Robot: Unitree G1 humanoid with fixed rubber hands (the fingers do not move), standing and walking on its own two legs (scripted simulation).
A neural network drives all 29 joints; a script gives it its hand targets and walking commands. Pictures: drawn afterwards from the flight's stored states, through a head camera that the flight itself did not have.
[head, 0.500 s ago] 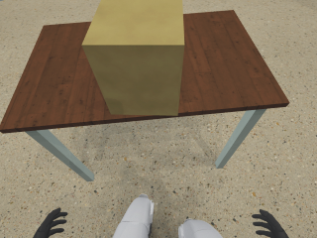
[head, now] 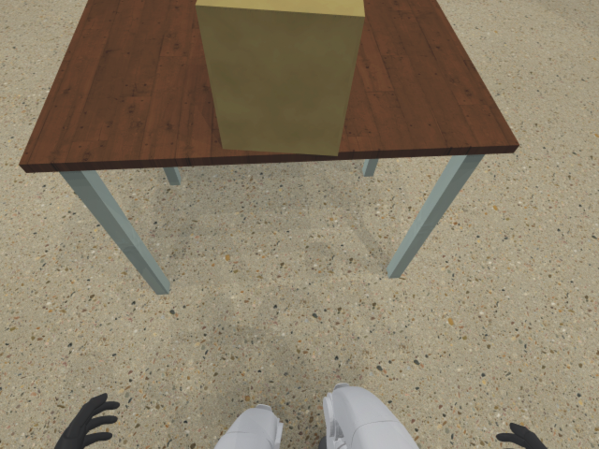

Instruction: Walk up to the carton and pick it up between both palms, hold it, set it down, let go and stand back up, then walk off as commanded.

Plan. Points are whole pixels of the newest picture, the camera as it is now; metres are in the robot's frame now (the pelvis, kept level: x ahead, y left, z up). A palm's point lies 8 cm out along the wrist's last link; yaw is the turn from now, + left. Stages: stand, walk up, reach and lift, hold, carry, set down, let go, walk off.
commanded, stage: walk off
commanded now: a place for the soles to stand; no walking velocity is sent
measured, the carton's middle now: (284, 56) +0.69 +0.04 +0.09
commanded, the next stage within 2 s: stand in 1.00 s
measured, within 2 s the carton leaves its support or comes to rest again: neither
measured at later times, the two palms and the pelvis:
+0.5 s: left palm out of the picture +0.06 +0.29 -0.08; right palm out of the picture +0.04 -0.31 -0.09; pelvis -0.08 -0.02 +0.00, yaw +1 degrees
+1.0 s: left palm out of the picture +0.05 +0.30 -0.08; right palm out of the picture +0.03 -0.30 -0.08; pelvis -0.09 -0.01 +0.00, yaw +0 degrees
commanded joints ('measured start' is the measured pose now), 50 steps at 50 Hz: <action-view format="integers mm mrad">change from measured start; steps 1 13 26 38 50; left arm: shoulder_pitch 1 49 -52 -71 -16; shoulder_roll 179 275 128 187 238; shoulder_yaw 78 108 53 67 87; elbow -64 -13 9 5 24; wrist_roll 39 67 40 65 70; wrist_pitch -23 -102 -97 -115 -127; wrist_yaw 13 18 -4 -1 1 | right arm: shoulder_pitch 25 -26 20 39 0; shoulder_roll -312 -289 -285 -258 -258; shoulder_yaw -126 -128 -106 -112 -114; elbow -91 -61 1 20 1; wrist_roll -103 -99 -104 -97 -93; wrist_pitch -58 -55 -102 -101 -97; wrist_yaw -34 -24 5 7 2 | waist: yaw -42 16 -41 -47 -8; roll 177 -1 142 3 -75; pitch -263 -225 -269 -242 -252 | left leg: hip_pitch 151 -229 23 32 -107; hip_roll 330 -10 216 76 17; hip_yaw -495 -87 -323 -58 -2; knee -306 293 -392 -124 34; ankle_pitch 690 -190 97 107 -96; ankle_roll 184 -30 105 27 0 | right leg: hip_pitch -80 200 115 76 206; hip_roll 3 -501 -117 -286 -396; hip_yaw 190 636 105 278 421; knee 149 -788 -426 -612 -734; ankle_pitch -57 260 115 198 244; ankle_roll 44 -177 -15 -151 -187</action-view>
